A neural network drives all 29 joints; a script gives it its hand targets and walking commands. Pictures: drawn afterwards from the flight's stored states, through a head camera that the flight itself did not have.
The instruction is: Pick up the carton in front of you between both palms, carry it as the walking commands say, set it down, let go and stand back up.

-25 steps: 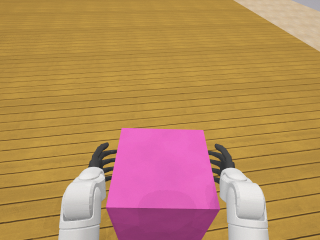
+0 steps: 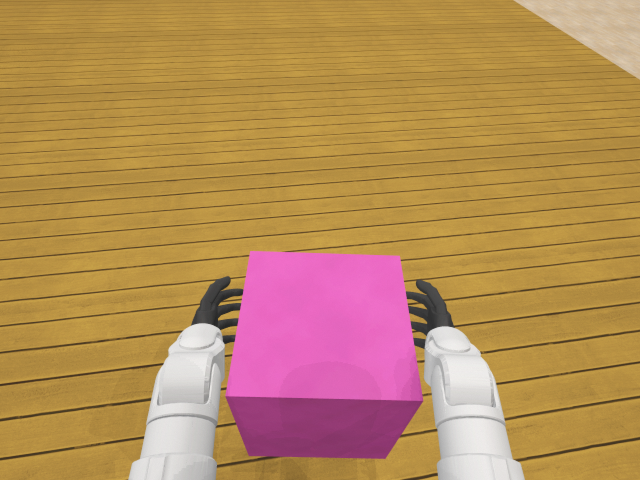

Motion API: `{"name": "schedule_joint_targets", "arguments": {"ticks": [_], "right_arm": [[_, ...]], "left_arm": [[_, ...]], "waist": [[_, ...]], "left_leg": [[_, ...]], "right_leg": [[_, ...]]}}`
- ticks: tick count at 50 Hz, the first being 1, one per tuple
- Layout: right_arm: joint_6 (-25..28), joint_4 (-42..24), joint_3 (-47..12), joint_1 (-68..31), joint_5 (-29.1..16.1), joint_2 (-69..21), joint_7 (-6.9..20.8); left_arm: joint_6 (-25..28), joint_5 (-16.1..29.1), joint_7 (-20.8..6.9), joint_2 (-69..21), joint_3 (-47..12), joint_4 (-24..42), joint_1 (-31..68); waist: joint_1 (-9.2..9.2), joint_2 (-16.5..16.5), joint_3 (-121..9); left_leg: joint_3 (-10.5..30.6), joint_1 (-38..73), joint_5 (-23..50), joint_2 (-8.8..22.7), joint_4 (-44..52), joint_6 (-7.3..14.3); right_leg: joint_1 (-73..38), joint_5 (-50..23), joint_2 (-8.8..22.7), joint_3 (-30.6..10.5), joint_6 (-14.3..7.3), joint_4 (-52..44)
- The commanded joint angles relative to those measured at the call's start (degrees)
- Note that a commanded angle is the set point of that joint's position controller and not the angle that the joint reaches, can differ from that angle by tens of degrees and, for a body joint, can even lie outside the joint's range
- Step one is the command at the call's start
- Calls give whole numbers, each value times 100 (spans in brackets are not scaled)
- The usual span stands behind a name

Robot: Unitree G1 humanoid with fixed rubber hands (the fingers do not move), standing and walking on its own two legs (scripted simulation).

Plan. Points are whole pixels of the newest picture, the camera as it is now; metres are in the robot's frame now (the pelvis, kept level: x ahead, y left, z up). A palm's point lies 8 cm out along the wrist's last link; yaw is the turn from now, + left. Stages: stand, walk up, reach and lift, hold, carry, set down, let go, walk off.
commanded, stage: carry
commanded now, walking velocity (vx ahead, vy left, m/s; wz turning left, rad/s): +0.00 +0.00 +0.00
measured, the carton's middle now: (321, 360) +0.30 +0.00 -0.06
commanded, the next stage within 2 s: hold in 0.40 s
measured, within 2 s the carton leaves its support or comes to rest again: neither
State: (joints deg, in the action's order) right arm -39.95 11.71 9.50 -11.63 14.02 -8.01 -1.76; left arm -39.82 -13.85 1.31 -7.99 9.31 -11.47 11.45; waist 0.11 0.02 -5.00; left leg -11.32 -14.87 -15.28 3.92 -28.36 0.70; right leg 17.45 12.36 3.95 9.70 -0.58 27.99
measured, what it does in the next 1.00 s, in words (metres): stands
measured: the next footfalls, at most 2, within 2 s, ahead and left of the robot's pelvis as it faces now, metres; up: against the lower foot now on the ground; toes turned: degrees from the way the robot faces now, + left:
none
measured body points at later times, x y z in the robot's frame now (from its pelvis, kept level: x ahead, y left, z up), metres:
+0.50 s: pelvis +0.00 +0.00 +0.01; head -0.01 +0.00 +0.46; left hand +0.29 +0.16 +0.03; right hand +0.29 -0.14 +0.03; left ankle -0.01 +0.11 -0.74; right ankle +0.03 -0.13 -0.74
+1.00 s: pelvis -0.03 -0.02 +0.00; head -0.08 -0.02 +0.45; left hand +0.27 +0.16 +0.04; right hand +0.29 -0.14 +0.04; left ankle -0.01 +0.11 -0.74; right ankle +0.03 -0.13 -0.74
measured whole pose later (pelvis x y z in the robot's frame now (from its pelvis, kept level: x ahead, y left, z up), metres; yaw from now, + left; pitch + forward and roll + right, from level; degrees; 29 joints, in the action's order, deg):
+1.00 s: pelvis -0.03 -0.02 +0.00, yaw +5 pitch -9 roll +0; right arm -40.2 21.4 18.8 -21.4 20.0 -10.5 0.4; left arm -39.2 -20.3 -1.4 -10.4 19.1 -22.3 21.3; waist 0.1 -0.5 2.3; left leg 3.6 -5.2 -12.6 -1.0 -26.4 0.3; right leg 6.1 10.8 -1.8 -2.2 -0.7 25.7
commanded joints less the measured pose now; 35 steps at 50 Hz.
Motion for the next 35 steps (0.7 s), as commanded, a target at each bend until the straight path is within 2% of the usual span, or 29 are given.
{"name": "schedule_joint_targets", "arguments": {"ticks": [1,5,9,20,21,22,23,25,27,32,35], "right_arm": [[405,-471,-3095,-2612,-1388,-4938,1279],[185,-760,-3330,-2449,-1517,-5090,1279],[-15,-736,-3215,-2258,-1468,-4972,1277],[-18,-783,-3253,-2429,-1525,-5057,1295],[-57,-836,-3111,-1764,-1496,-5176,1317],[43,-1098,-3079,-1877,-1398,-4958,1271],[28,-1095,-3092,-1991,-1323,-4896,1291],[79,-975,-3089,-2157,-1388,-4933,1331],[106,-895,-3098,-2268,-1417,-4963,1359],[105,-466,-2850,-2376,-1235,-5119,1414],[79,-261,-2742,-2541,-1186,-5217,1467]], "left_arm": [[386,1352,-1212,-4932,-3048,442,2563],[166,1495,-1217,-5076,-3308,739,2420],[-31,1446,-1216,-4971,-3197,719,2232],[-29,1489,-1243,-5056,-3225,774,2392],[-59,1427,-1295,-5155,-3091,762,1757],[44,1321,-1256,-4900,-3053,949,1894],[50,1221,-1241,-4898,-2926,895,1825],[82,1232,-1212,-4960,-2963,784,1933],[110,1267,-1215,-5002,-2986,727,2102],[93,1304,-1384,-5134,-2983,492,2563],[74,1274,-1470,-5226,-2872,254,2708]], "waist": [[-7,-18,-1436],[5,-22,-1495],[8,-13,-1435],[-1,-9,-1396],[-38,-119,-867],[-22,-13,-1225],[-56,-92,-1050],[-63,-143,-1075],[-52,-182,-1016],[67,-128,-680],[69,-90,-500]], "left_leg": [[626,386,867,598,459,-9],[622,417,1064,608,380,-16],[623,391,1164,616,352,-8],[638,372,1103,605,387,3],[1608,1018,2810,-780,646,111],[1734,1371,3013,-689,605,73],[1715,1491,3117,-741,659,41],[1736,1723,2910,-773,785,-38],[1693,1724,2522,-803,872,-86],[1668,1348,1466,-795,986,-37],[1652,1179,981,-785,1040,-7]], "right_leg": [[-641,-923,540,-569,-23,-312],[-665,-1100,563,-567,-10,-247],[-629,-1212,578,-559,7,-222],[-624,-1122,574,-564,24,-244],[-1597,-2381,-913,-1328,-109,-473],[-1771,-2315,-870,-1467,-113,-559],[-1667,-2594,-867,-1450,-50,-566],[-1637,-2388,-928,-1430,27,-634],[-1629,-1863,-993,-1406,23,-731],[-1654,-1090,-948,-1405,-38,-834],[-1635,-725,-916,-1378,-48,-885]]}}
